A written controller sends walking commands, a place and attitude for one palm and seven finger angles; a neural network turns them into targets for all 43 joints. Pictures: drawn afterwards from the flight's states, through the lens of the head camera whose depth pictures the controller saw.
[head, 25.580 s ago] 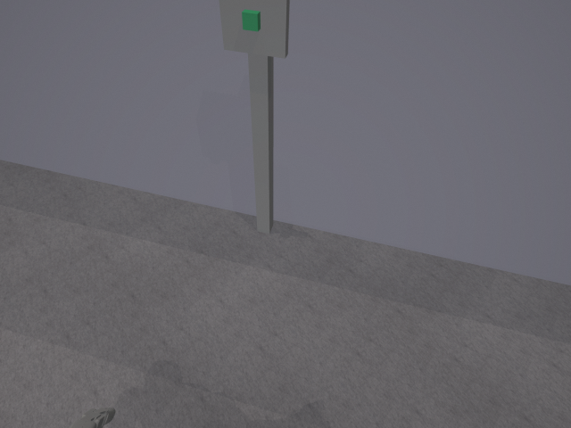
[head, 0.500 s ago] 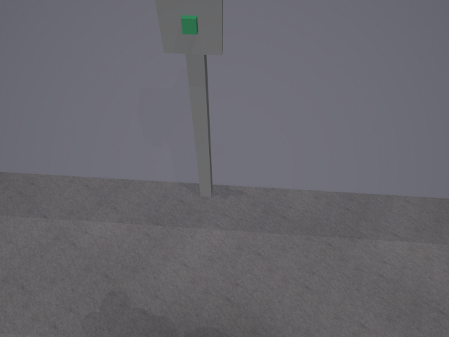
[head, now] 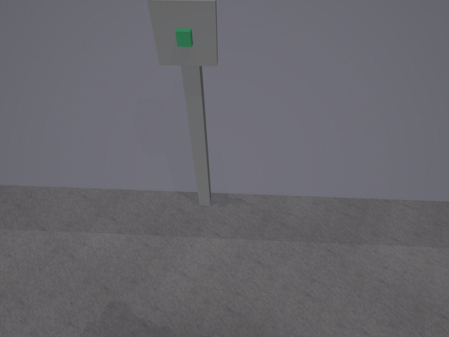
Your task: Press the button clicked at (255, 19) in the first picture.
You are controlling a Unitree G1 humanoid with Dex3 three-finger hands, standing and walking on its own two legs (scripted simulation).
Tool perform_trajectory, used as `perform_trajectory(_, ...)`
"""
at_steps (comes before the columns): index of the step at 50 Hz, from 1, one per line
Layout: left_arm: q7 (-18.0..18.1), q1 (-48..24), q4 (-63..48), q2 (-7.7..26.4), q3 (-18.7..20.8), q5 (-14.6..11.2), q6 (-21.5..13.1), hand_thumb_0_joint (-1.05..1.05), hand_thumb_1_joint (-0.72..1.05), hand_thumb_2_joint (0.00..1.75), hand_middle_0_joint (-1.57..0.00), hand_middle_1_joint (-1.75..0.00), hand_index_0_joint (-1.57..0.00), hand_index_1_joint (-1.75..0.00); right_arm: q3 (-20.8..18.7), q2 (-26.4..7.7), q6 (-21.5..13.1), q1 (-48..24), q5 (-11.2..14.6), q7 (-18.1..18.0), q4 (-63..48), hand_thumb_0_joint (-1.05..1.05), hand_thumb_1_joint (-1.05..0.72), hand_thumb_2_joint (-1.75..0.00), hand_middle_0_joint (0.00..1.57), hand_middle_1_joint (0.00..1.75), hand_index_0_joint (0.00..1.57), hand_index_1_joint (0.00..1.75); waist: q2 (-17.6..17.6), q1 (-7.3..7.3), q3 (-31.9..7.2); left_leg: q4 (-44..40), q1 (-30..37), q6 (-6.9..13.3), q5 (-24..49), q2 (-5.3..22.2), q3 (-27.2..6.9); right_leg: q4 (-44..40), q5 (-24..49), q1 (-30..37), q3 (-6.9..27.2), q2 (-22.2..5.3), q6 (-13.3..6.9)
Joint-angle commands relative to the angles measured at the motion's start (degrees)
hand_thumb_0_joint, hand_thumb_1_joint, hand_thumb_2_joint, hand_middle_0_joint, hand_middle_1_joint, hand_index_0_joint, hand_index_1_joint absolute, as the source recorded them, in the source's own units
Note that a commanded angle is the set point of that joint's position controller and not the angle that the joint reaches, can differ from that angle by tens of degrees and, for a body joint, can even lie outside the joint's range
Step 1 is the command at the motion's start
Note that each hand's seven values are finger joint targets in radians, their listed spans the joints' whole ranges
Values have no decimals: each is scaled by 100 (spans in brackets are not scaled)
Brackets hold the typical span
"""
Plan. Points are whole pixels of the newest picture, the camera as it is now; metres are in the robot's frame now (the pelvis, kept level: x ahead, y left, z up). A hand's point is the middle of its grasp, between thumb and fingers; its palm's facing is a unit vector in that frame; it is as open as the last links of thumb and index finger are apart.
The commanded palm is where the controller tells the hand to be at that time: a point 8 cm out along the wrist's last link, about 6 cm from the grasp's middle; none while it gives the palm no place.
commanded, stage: let the arm hang, fingers relaxed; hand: left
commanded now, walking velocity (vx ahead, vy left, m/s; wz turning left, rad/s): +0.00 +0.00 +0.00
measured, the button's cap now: (184, 37) +0.84 +0.16 +0.14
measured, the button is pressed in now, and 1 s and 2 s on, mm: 0 0 0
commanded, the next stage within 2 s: stand and wait in 0.10 s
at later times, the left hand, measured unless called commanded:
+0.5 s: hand out of the picture +0.12 +0.24 -0.15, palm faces -0.02 -0.94 -0.35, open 7.4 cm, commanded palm none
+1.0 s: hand out of the picture +0.14 +0.23 -0.15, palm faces -0.04 -0.94 -0.34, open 7.4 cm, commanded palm none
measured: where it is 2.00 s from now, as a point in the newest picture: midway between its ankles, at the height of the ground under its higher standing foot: outside the picture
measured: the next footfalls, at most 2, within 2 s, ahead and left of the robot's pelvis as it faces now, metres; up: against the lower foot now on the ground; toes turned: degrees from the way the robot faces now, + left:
none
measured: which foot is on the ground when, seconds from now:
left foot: down 0.00-1.00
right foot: down 0.00-1.00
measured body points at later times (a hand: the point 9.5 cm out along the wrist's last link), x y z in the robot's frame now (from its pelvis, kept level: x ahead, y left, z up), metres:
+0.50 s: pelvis +0.03 -0.01 +0.00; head +0.06 -0.02 +0.45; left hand +0.12 +0.29 -0.12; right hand +0.11 -0.30 -0.14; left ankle +0.04 +0.12 -0.74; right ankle +0.03 -0.12 -0.74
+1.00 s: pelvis +0.04 -0.01 +0.01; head +0.07 -0.02 +0.45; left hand +0.14 +0.28 -0.12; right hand +0.11 -0.31 -0.13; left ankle +0.04 +0.12 -0.74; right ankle +0.03 -0.12 -0.74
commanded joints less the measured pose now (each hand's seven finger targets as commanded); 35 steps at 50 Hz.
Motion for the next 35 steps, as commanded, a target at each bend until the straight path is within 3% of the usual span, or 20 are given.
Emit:
perform_trajectory(1, 65, -141, -273, 1188, 233, -14, -162, 0, 90, 90, -20, -30, -20, -30, -193, -1014, -137, -118, 22, -67, -277, 0, -90, -90, 20, 30, 20, 30, -25, 1, -254, -550, 75, 169, -97, 602, -575, -646, -320, 93, 569, -536, -328)
perform_trajectory(23, 80, -503, -244, 1458, 169, -44, -202, 0, 90, 90, -20, -30, -20, -30, -136, -1369, -142, -615, 45, -69, -193, 0, -90, -90, 20, 30, 20, 30, -60, -35, -634, -608, 702, 87, 947, 722, -428, -652, 1063, 587, 516, -625, -272)
perform_trajectory(35, 80, -508, -269, 1511, 152, -50, -217, 0, 90, 90, -20, -30, -20, -30, -120, -1408, -134, -662, 52, -71, -204, 0, -90, -90, 20, 30, 20, 30, -56, -41, -604, -641, 805, 62, 998, 728, -377, -726, 1251, 669, 542, -632, -271)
